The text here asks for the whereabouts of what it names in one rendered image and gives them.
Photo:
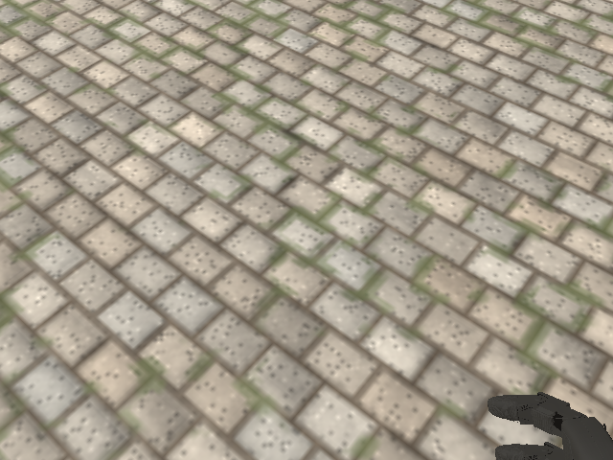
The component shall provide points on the robot right hand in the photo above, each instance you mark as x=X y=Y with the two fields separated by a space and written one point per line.
x=583 y=438

